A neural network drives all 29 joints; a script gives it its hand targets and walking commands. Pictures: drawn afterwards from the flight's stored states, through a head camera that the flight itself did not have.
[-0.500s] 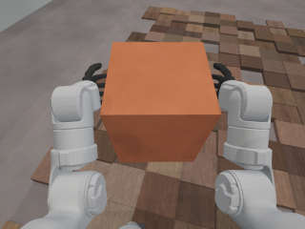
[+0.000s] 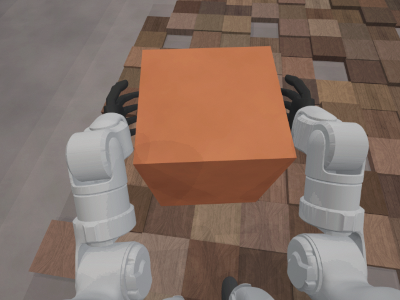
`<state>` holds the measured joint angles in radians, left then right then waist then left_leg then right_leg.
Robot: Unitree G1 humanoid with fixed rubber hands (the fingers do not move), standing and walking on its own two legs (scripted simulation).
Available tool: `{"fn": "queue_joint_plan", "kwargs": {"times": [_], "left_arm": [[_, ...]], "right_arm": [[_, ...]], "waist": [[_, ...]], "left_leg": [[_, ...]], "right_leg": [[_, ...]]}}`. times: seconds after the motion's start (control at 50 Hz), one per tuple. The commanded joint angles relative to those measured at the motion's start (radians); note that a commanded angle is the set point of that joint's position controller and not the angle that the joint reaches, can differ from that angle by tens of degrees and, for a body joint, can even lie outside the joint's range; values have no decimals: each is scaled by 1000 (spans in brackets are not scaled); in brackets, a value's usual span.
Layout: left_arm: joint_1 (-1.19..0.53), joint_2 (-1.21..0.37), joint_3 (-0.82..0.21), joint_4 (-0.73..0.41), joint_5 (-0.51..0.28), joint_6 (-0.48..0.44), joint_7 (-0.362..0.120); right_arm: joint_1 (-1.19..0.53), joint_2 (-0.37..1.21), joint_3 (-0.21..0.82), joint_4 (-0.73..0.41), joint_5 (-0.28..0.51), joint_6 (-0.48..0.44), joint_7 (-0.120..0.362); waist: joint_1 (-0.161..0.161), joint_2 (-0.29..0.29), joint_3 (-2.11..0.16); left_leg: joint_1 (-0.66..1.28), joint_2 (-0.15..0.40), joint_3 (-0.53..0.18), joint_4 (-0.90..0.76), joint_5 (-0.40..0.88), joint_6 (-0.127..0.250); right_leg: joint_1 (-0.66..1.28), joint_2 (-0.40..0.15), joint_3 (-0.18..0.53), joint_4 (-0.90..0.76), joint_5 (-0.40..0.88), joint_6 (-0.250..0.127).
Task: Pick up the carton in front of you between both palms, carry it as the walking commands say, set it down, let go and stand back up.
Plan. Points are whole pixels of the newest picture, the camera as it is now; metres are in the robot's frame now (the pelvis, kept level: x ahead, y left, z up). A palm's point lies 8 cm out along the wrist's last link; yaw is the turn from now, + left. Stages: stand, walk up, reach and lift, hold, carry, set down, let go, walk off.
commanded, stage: carry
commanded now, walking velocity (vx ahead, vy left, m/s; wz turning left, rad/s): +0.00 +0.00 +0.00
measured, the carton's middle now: (207, 137) +0.41 -0.01 +0.07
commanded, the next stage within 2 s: none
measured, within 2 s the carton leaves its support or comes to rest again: neither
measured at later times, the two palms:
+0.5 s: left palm (99, 129) +0.40 +0.18 +0.12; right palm (273, 120) +0.40 -0.12 +0.12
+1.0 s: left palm (90, 143) +0.36 +0.18 +0.14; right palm (277, 131) +0.37 -0.11 +0.14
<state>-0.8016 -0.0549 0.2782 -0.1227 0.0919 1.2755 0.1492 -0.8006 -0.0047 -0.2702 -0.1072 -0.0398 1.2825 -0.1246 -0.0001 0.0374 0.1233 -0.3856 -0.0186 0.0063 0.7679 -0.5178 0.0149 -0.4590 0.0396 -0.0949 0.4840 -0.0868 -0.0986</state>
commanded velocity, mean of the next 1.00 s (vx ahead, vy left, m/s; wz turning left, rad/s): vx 0.00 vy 0.00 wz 0.00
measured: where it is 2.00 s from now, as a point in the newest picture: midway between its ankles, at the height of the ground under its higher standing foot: outside the picture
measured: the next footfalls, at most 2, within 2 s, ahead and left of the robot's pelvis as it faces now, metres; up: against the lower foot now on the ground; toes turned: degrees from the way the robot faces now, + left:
left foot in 0.18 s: +0.08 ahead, +0.13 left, +0.00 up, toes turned +0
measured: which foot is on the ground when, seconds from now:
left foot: up 0.00-0.16, down 0.18-1.00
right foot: down 0.00-1.00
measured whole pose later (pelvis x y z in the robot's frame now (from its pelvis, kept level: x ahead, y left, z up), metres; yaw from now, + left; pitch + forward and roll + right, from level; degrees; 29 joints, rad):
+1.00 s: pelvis +0.03 +0.03 +0.00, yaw +0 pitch +1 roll +0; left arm -0.64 0.01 0.18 0.25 0.06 1.24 0.11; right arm -0.65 0.00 -0.19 0.26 -0.06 1.24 -0.12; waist 0.01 0.00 -0.13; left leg -0.30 -0.03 0.01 0.53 -0.26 0.03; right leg -0.34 -0.01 -0.07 0.51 -0.19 -0.03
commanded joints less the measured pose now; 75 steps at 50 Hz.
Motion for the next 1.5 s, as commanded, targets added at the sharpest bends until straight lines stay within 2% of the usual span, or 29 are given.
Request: {"fn": "queue_joint_plan", "kwargs": {"times": [0.0,0.06,0.1,0.14,0.16,0.18,0.2,0.22,0.24,0.3,0.34,0.36,0.44,0.52,0.64,0.86,1.48], "left_arm": [[-704,-925,-691,-81,-457,28,-247],[-748,-940,-701,-106,-479,38,-256],[-744,-941,-703,-75,-478,44,-262],[-730,-949,-702,-11,-475,46,-269],[-720,-955,-697,28,-471,43,-274],[-717,-963,-691,61,-469,42,-279],[-723,-986,-693,88,-472,41,-285],[-722,-1007,-691,129,-471,37,-289],[-710,-1031,-686,168,-471,30,-293],[-693,-1104,-665,245,-471,-8,-307],[-679,-1135,-679,223,-474,-33,-302],[-692,-1129,-661,233,-468,-42,-299],[-680,-1119,-672,183,-477,-71,-278],[-632,-1087,-675,157,-467,-74,-259],[-592,-1053,-665,173,-448,-71,-254],[-619,-1061,-641,217,-452,-77,-263],[-624,-1063,-637,193,-462,-72,-261]], "right_arm": [[-766,1011,730,-110,435,15,204],[-746,1013,707,-87,401,22,192],[-722,1012,695,-44,379,29,190],[-698,1018,686,16,362,33,197],[-690,1023,680,47,357,34,204],[-685,1026,672,81,350,31,212],[-683,1029,664,111,342,23,219],[-662,1043,652,149,342,20,227],[-639,1059,639,183,341,13,235],[-626,1107,613,230,344,-22,254],[-608,1131,614,227,351,-39,255],[-667,1141,624,194,368,-53,255],[-692,1145,656,141,405,-75,243],[-661,1133,673,123,422,-79,235],[-619,1116,661,164,418,-77,243],[-613,1110,615,225,394,-84,241],[-628,1131,631,193,410,-80,233]], "waist": [[50,-168,-823],[51,-172,-820],[50,-178,-806],[36,-157,-787],[25,-156,-776],[15,-114,-769],[18,0,-754],[11,43,-732],[4,52,-716],[-5,34,-692],[-6,24,-681],[-5,15,-678],[-8,-13,-676],[-5,-17,-668],[-2,-19,-629],[2,-27,-577],[0,-37,-612]], "left_leg": [[-124,10,-29,-68,11,-25],[-39,-9,-5,-139,92,-40],[7,-12,10,-197,169,-40],[114,5,25,-331,349,-32],[185,32,5,-366,432,-19],[261,76,-41,-307,576,6],[321,139,-75,-218,854,44],[348,167,-88,-216,985,59],[354,179,-91,-218,1020,67],[331,164,-80,-212,979,62],[307,151,-75,-217,908,55],[301,148,-75,-220,885,54],[282,153,-86,-231,786,56],[240,146,-95,-251,640,53],[195,139,-98,-277,534,50],[147,129,-100,-325,379,48],[154,120,-87,-294,400,41]], "right_leg": [[827,-304,279,38,953,-94],[753,-273,218,35,884,-71],[698,-254,179,45,838,-66],[604,-225,135,77,733,-49],[529,-207,136,79,627,-33],[428,-182,125,71,504,-11],[328,-145,95,71,337,16],[275,-123,84,71,209,31],[254,-113,78,59,158,44],[268,-123,83,48,209,53],[285,-138,91,49,246,51],[289,-140,92,49,255,51],[297,-144,92,42,193,57],[315,-147,97,29,122,54],[305,-152,104,13,67,50],[277,-159,120,-26,-26,53],[286,-170,126,-23,26,41]]}}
